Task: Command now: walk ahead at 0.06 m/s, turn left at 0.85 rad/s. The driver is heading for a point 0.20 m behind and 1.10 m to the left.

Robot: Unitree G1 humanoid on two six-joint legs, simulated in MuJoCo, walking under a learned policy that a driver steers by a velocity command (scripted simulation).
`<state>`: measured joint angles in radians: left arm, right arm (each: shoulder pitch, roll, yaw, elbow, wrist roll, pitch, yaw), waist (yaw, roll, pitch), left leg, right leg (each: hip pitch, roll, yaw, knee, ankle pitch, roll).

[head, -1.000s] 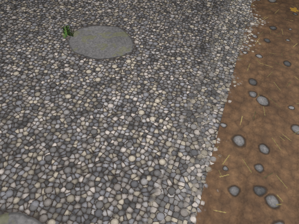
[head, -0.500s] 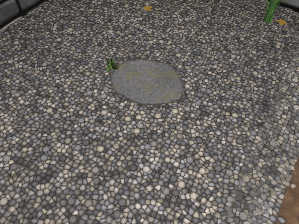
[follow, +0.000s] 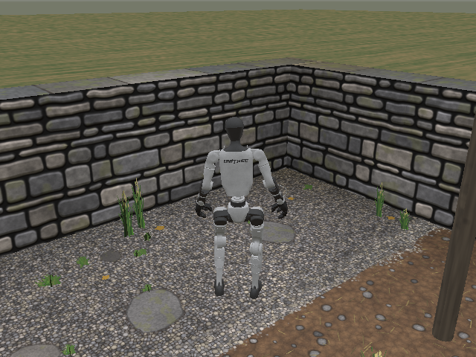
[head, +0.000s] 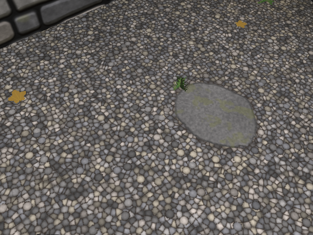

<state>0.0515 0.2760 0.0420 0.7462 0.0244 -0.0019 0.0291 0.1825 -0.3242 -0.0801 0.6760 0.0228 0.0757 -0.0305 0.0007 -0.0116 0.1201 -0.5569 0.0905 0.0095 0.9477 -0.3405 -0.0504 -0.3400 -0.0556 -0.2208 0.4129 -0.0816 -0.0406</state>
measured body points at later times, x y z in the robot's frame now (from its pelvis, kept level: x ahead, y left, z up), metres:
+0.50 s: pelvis +0.20 +0.08 +0.01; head +0.21 +0.15 +0.45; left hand +0.37 +0.41 -0.06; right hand +0.27 -0.19 -0.08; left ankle +0.01 +0.12 -0.73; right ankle +0.43 -0.03 -0.69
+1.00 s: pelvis +0.54 +0.31 -0.04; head +0.54 +0.36 +0.40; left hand +0.28 +0.45 -0.18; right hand +0.88 +0.39 -0.08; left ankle +0.59 +0.49 -0.72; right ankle +0.46 +0.01 -0.71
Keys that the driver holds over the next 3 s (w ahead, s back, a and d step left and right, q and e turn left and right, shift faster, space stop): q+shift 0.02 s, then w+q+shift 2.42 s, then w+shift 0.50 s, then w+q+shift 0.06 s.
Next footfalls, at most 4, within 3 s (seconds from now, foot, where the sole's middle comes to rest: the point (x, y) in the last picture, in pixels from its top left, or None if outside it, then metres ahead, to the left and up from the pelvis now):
0.14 left None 0.05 0.13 -0.77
0.58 right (148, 213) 0.48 0.03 -0.77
1.02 left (38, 180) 0.62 0.51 -0.77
1.42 right None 0.97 0.83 -0.77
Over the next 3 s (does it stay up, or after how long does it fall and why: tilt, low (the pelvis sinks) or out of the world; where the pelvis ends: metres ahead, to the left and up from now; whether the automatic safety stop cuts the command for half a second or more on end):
stays up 0.05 1.55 0.00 its command is cut before an obstacle after 1.3 s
